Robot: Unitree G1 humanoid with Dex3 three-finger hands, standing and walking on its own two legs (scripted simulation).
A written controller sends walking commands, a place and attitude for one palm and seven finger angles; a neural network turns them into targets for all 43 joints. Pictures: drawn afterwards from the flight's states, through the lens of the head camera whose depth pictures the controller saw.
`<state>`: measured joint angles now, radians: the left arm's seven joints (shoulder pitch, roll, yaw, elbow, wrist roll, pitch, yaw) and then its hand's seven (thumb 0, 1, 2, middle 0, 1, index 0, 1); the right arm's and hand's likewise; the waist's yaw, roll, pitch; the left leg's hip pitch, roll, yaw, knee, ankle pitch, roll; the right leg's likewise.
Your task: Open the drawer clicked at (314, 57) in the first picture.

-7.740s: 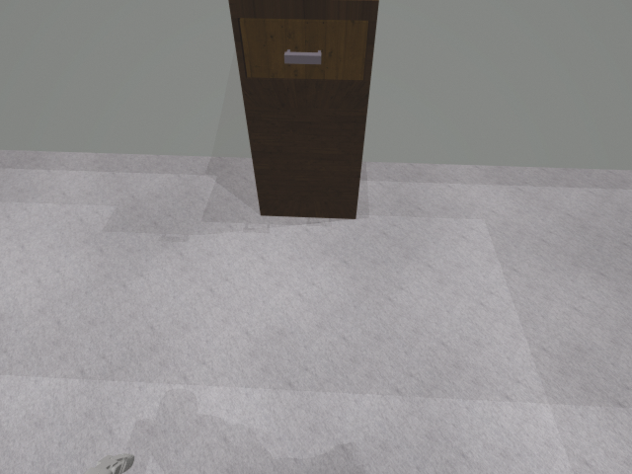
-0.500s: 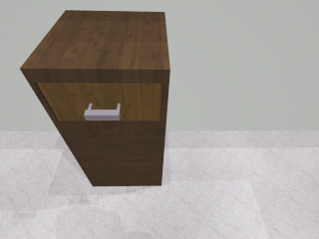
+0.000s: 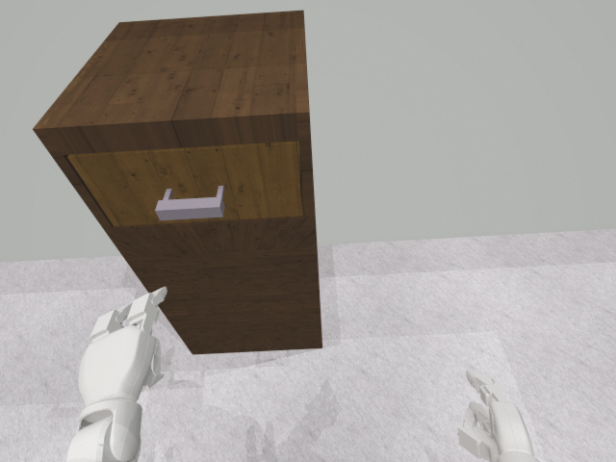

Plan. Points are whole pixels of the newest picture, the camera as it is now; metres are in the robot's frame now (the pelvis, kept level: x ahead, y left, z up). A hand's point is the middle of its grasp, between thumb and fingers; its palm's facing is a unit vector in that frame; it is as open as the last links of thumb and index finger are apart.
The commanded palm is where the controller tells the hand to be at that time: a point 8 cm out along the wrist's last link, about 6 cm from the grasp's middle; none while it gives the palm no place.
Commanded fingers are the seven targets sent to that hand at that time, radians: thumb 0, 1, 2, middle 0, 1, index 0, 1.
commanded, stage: raise the hand with hooked fingers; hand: left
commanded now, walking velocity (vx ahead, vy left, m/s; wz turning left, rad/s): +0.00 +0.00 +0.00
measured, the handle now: (192, 200) +0.54 +0.25 +0.01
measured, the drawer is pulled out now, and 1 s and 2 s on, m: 0.00 0.00 0.00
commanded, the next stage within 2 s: move the hooked fingers above the handle in 1.60 s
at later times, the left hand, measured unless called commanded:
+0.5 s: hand (134, 345) +0.26 +0.25 +0.03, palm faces +0.03 -0.09 -1.00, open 10.8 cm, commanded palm +0.22 +0.24 +0.08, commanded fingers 0.00 -0.06 0.49 -0.27 -0.92 -0.27 -0.92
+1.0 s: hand (112, 285) +0.31 +0.27 +0.09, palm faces +0.09 -0.10 -0.99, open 13.5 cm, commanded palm +0.28 +0.27 +0.15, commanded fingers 0.00 -0.50 0.30 -0.30 -1.20 -0.30 -1.20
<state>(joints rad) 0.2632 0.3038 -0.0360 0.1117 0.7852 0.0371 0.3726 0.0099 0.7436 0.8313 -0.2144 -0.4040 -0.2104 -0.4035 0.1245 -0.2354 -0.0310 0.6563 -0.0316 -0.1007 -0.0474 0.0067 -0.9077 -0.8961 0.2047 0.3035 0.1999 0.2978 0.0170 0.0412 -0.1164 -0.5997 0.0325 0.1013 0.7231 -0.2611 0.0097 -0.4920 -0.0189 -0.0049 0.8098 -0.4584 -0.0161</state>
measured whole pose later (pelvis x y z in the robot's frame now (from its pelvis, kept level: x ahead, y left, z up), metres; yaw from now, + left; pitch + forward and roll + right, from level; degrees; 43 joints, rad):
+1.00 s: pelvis +0.02 +0.02 +0.01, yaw +1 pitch +5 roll +0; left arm 0.02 0.44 -0.08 -0.02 0.93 0.19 0.15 0.00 -0.40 0.34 -0.32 -1.14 -0.31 -1.14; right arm 0.08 -0.23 -0.01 0.60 0.00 0.13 -0.03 0.01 -0.91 -0.90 0.20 0.30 0.20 0.30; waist 0.07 0.08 -0.07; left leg -0.47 0.00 0.05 0.66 -0.27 0.03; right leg -0.31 -0.03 -0.02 0.66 -0.43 0.01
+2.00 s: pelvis +0.01 +0.00 +0.02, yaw +2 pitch +2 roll +0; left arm -0.19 0.48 -0.07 0.19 0.92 -0.02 0.07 0.00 -0.49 0.30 -0.33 -1.20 -0.32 -1.20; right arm 0.12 -0.25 -0.01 0.66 0.01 0.10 -0.05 0.01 -0.90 -0.90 0.20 0.30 0.20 0.30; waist 0.07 0.07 -0.02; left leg -0.38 0.01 0.02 0.52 -0.18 0.00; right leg -0.23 -0.01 -0.05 0.55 -0.36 -0.02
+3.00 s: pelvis +0.03 +0.00 +0.01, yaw +1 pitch +11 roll +0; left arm -0.67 0.49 -0.07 0.85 1.01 0.05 0.16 0.00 -0.49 0.30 -0.32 -1.20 -0.32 -1.20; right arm 0.27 -0.26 -0.06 0.69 0.02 0.15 -0.04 0.00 -0.90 -0.90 0.20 0.30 0.20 0.30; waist -0.04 0.06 -0.10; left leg -0.61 0.03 0.03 0.67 -0.26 0.00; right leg -0.46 0.01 -0.03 0.68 -0.43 -0.02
